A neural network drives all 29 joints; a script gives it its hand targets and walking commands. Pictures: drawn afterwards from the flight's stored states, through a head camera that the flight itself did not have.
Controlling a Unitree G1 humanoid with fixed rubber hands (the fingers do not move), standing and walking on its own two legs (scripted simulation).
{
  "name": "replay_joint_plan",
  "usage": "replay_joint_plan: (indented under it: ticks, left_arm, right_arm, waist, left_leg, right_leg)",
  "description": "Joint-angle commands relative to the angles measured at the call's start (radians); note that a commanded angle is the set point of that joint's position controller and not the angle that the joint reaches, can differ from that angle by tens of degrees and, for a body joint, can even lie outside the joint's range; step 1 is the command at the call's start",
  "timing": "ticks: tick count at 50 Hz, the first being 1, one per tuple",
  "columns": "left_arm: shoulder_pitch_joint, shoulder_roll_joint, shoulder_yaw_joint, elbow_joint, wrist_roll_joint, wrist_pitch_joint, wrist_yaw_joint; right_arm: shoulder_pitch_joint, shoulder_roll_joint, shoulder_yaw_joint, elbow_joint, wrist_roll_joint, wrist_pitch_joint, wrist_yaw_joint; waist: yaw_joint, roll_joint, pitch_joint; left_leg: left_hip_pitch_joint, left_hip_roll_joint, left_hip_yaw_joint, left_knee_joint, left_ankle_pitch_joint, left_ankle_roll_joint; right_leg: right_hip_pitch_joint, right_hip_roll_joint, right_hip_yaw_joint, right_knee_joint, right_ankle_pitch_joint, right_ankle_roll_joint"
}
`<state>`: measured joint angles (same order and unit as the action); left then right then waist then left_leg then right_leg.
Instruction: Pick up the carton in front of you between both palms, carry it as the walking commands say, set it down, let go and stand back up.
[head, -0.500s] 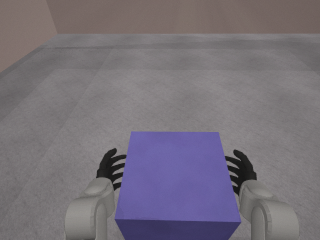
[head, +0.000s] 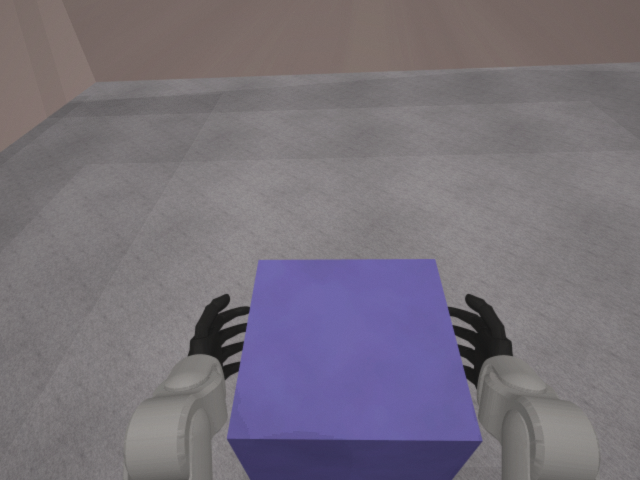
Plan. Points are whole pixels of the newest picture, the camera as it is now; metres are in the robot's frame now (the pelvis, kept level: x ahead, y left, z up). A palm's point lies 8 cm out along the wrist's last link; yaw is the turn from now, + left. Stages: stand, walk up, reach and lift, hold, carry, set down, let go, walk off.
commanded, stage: carry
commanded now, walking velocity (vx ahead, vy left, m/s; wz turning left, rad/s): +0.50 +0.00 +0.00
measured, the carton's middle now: (346, 387) +0.25 +0.00 +0.03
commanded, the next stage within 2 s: none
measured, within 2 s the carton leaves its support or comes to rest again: neither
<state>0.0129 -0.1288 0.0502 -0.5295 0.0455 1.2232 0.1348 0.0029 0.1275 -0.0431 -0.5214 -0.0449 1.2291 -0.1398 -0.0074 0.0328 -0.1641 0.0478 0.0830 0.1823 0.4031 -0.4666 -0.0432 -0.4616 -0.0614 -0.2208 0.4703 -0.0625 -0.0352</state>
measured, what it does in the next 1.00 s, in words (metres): walks ahead: left foot, then right foot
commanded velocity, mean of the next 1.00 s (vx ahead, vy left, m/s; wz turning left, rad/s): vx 0.13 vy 0.00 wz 0.00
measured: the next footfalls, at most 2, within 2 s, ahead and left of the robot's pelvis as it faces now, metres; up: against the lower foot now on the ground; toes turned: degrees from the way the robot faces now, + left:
left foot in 0.44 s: +0.46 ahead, +0.11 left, +0.00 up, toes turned -5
right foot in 0.70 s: +0.42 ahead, -0.11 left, +0.00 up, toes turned +5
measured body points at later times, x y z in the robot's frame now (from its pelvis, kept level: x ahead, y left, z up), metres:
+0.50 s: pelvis +0.31 +0.02 +0.00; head +0.30 +0.03 +0.45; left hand +0.56 +0.17 +0.09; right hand +0.56 -0.13 +0.10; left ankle +0.42 +0.11 -0.72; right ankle +0.13 -0.09 -0.70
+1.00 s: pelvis +0.45 +0.01 +0.01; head +0.42 +0.01 +0.46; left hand +0.70 +0.16 +0.10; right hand +0.70 -0.14 +0.10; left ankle +0.42 +0.11 -0.72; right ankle +0.39 -0.10 -0.72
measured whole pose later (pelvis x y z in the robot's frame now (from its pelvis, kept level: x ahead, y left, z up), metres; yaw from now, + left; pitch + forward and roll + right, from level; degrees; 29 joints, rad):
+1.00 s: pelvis +0.45 +0.01 +0.01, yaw -1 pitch +4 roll +0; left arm -0.03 -0.13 0.06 -0.46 0.05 1.23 0.13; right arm -0.03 0.13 -0.06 -0.46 -0.05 1.23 -0.13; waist 0.00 0.01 -0.16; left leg -0.27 0.06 0.20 0.52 -0.31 0.02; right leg -0.21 -0.06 -0.15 0.50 -0.34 0.01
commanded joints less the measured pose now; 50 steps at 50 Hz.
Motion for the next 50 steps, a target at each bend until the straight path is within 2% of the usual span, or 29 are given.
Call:
replay_joint_plan:
  ticks: [1,2,3,4,5,7,9,11,14,18,20,21,22,23,24,25,26,27,28,29,32,34,36,37,38,39,43,46,50]
  left_arm:
    - [-0.356,-0.678,-0.574,-0.035,-0.254,-0.004,-0.091]
    - [-0.343,-0.713,-0.577,-0.034,-0.264,-0.008,-0.097]
    - [-0.365,-0.748,-0.587,-0.055,-0.274,-0.014,-0.107]
    - [-0.382,-0.791,-0.601,-0.061,-0.281,-0.025,-0.117]
    - [-0.405,-0.824,-0.615,-0.070,-0.287,-0.037,-0.127]
    - [-0.435,-0.862,-0.642,-0.081,-0.300,-0.058,-0.143]
    - [-0.423,-0.860,-0.653,-0.084,-0.305,-0.069,-0.154]
    - [-0.409,-0.838,-0.658,-0.090,-0.307,-0.073,-0.158]
    - [-0.382,-0.789,-0.651,-0.107,-0.305,-0.065,-0.148]
    - [-0.331,-0.711,-0.616,-0.102,-0.273,-0.039,-0.121]
    - [-0.322,-0.684,-0.602,-0.103,-0.262,-0.025,-0.108]
    - [-0.325,-0.675,-0.599,-0.105,-0.260,-0.019,-0.103]
    - [-0.331,-0.662,-0.596,-0.104,-0.258,-0.013,-0.099]
    - [-0.350,-0.644,-0.591,-0.107,-0.257,-0.006,-0.095]
    - [-0.359,-0.656,-0.614,-0.124,-0.275,0.004,-0.092]
    - [-0.335,-0.670,-0.628,-0.129,-0.280,0.008,-0.096]
    - [-0.361,-0.713,-0.647,-0.135,-0.288,0.003,-0.105]
    - [-0.396,-0.764,-0.663,-0.132,-0.294,-0.005,-0.116]
    - [-0.422,-0.813,-0.674,-0.131,-0.299,-0.015,-0.125]
    - [-0.441,-0.851,-0.685,-0.127,-0.302,-0.026,-0.132]
    - [-0.406,-0.886,-0.687,-0.118,-0.286,-0.052,-0.138]
    - [-0.385,-0.874,-0.682,-0.121,-0.275,-0.057,-0.136]
    - [-0.385,-0.836,-0.666,-0.128,-0.267,-0.047,-0.132]
    - [-0.388,-0.810,-0.656,-0.118,-0.261,-0.040,-0.129]
    - [-0.398,-0.781,-0.641,-0.109,-0.253,-0.031,-0.125]
    - [-0.392,-0.758,-0.627,-0.086,-0.250,-0.021,-0.122]
    - [-0.348,-0.694,-0.581,-0.008,-0.236,0.003,-0.109]
    - [-0.377,-0.713,-0.582,-0.005,-0.249,0.005,-0.108]
    - [-0.425,-0.768,-0.605,-0.034,-0.274,-0.007,-0.115]
  right_arm:
    - [-0.388,0.670,0.606,-0.115,0.260,0.005,0.090]
    - [-0.409,0.693,0.623,-0.120,0.276,0.002,0.096]
    - [-0.415,0.742,0.637,-0.103,0.283,-0.008,0.104]
    - [-0.418,0.784,0.640,-0.097,0.285,-0.020,0.113]
    - [-0.421,0.824,0.646,-0.087,0.284,-0.032,0.121]
    - [-0.420,0.871,0.654,-0.079,0.272,-0.056,0.129]
    - [-0.399,0.879,0.655,-0.073,0.252,-0.073,0.128]
    - [-0.383,0.865,0.654,-0.079,0.242,-0.079,0.121]
    - [-0.367,0.824,0.650,-0.104,0.245,-0.071,0.110]
    - [-0.352,0.740,0.634,-0.118,0.256,-0.039,0.098]
    - [-0.341,0.705,0.623,-0.116,0.266,-0.024,0.096]
    - [-0.332,0.694,0.617,-0.113,0.266,-0.018,0.094]
    - [-0.333,0.679,0.608,-0.114,0.264,-0.014,0.094]
    - [-0.324,0.659,0.594,-0.114,0.262,-0.008,0.094]
    - [-0.340,0.650,0.581,-0.095,0.264,-0.008,0.093]
    - [-0.302,0.683,0.583,-0.081,0.278,-0.012,0.097]
    - [-0.310,0.728,0.588,-0.095,0.289,-0.019,0.106]
    - [-0.331,0.780,0.595,-0.100,0.293,-0.028,0.117]
    - [-0.360,0.827,0.609,-0.106,0.294,-0.038,0.128]
    - [-0.385,0.858,0.618,-0.109,0.296,-0.048,0.137]
    - [-0.377,0.879,0.637,-0.117,0.300,-0.069,0.153]
    - [-0.381,0.862,0.643,-0.125,0.300,-0.071,0.158]
    - [-0.384,0.833,0.643,-0.119,0.296,-0.066,0.156]
    - [-0.395,0.807,0.639,-0.118,0.288,-0.057,0.153]
    - [-0.395,0.782,0.637,-0.119,0.281,-0.043,0.146]
    - [-0.390,0.759,0.624,-0.095,0.272,-0.031,0.139]
    - [-0.360,0.699,0.593,-0.039,0.252,-0.002,0.114]
    - [-0.382,0.719,0.588,-0.030,0.255,0.000,0.107]
    - [-0.417,0.774,0.599,-0.047,0.268,-0.013,0.109]
  waist:
    - [0.042,-0.323,-0.238]
    - [0.033,-0.346,-0.202]
    - [0.030,-0.263,-0.206]
    - [0.029,-0.164,-0.214]
    - [0.025,-0.097,-0.197]
    - [0.020,-0.126,-0.187]
    - [0.019,-0.158,-0.162]
    - [0.019,-0.163,-0.123]
    - [0.022,-0.159,-0.069]
    - [0.027,-0.185,-0.012]
    - [0.022,-0.191,-0.027]
    - [0.009,-0.167,-0.055]
    - [0.000,-0.132,-0.084]
    - [-0.007,-0.031,-0.139]
    - [-0.015,0.194,-0.270]
    - [-0.010,0.217,-0.309]
    - [-0.003,0.175,-0.284]
    - [-0.001,0.121,-0.290]
    - [0.002,0.097,-0.251]
    - [0.005,0.099,-0.235]
    - [0.002,0.105,-0.274]
    - [0.008,0.084,-0.275]
    - [0.006,0.057,-0.245]
    - [0.004,0.008,-0.200]
    - [-0.004,-0.052,-0.154]
    - [-0.001,-0.069,-0.130]
    - [0.002,-0.068,-0.145]
    - [0.003,-0.065,-0.161]
    - [0.005,-0.054,-0.183]
  left_leg:
    - [-0.558,-0.054,0.021,0.653,0.312,-0.005]
    - [-0.719,-0.087,-0.083,0.789,-0.010,0.013]
    - [-0.753,-0.028,-0.151,0.877,-0.009,0.046]
    - [-0.750,0.011,-0.172,0.866,0.044,0.062]
    - [-0.723,0.042,-0.183,0.800,0.104,0.066]
    - [-0.658,0.048,-0.155,0.678,0.193,0.057]
    - [-0.658,0.046,-0.124,0.578,0.235,0.042]
    - [-0.687,0.046,-0.096,0.457,0.284,0.027]
    - [-0.676,0.030,-0.050,0.274,0.361,0.023]
    - [-0.598,-0.028,0.025,0.125,0.462,0.029]
    - [-0.460,-0.054,0.060,0.056,0.525,0.037]
    - [-0.329,-0.081,0.092,-0.010,0.583,0.042]
    - [-0.179,-0.057,0.066,-0.049,0.666,0.038]
    - [-0.022,0.090,-0.089,-0.018,0.951,0.043]
    - [0.269,0.318,-0.368,0.060,1.244,0.212]
    - [0.225,0.350,-0.445,-0.025,1.166,0.273]
    - [0.147,0.332,-0.390,-0.067,1.070,0.263]
    - [0.103,0.300,-0.328,-0.084,0.974,0.230]
    - [0.026,0.261,-0.248,-0.100,0.926,0.188]
    - [-0.028,0.226,-0.199,-0.119,0.845,0.159]
    - [-0.053,0.208,-0.150,-0.113,0.688,0.162]
    - [-0.100,0.182,-0.096,-0.080,0.622,0.147]
    - [-0.201,0.141,-0.072,-0.052,0.459,0.104]
    - [-0.209,0.116,-0.049,-0.032,0.399,0.078]
    - [-0.217,0.091,-0.066,-0.034,0.438,0.060]
    - [-0.219,0.096,-0.075,-0.005,0.517,0.056]
    - [-0.201,0.094,-0.073,0.099,0.744,0.049]
    - [-0.200,0.083,-0.064,0.126,0.766,0.041]
    - [-0.184,0.080,-0.066,0.138,0.775,0.042]
  right_leg:
    - [0.693,-0.325,0.603,-0.195,-0.292,-0.154]
    - [0.710,-0.361,0.715,-0.258,-0.082,-0.188]
    - [0.688,-0.346,0.597,-0.210,0.039,-0.178]
    - [0.641,-0.324,0.513,-0.189,0.089,-0.150]
    - [0.567,-0.303,0.442,-0.211,0.069,-0.114]
    - [0.486,-0.263,0.329,-0.272,-0.036,-0.072]
    - [0.459,-0.247,0.268,-0.316,-0.108,-0.082]
    - [0.466,-0.239,0.228,-0.343,-0.098,-0.098]
    - [0.482,-0.208,0.158,-0.335,0.002,-0.089]
    - [0.500,-0.171,0.050,-0.235,0.389,-0.042]
    - [0.484,-0.151,0.006,-0.126,0.429,-0.006]
    - [0.448,-0.123,-0.030,-0.024,0.448,0.020]
    - [0.377,-0.097,-0.039,0.083,0.389,0.051]
    - [0.269,-0.063,-0.026,0.243,0.091,0.085]
    - [0.038,0.012,0.040,0.478,-0.314,0.110]
    - [-0.004,0.038,0.128,0.586,-0.525,0.101]
    - [-0.007,0.013,0.183,0.597,-0.537,0.082]
    - [0.015,-0.017,0.206,0.529,-0.509,0.060]
    - [0.050,-0.041,0.209,0.371,-0.488,0.055]
    - [0.109,-0.028,0.188,0.251,-0.462,0.056]
    - [0.209,0.006,0.131,0.086,-0.364,0.054]
    - [0.282,-0.009,0.096,-0.061,-0.147,0.059]
    - [0.370,-0.065,0.113,-0.114,-0.003,0.065]
    - [0.318,-0.126,0.174,-0.116,0.032,0.060]
    - [0.290,-0.136,0.176,-0.063,0.089,0.053]
    - [0.292,-0.134,0.169,-0.051,0.140,0.053]
    - [0.299,-0.121,0.160,-0.005,0.371,0.050]
    - [0.308,-0.121,0.154,0.019,0.446,0.051]
    - [0.312,-0.115,0.148,0.035,0.434,0.049]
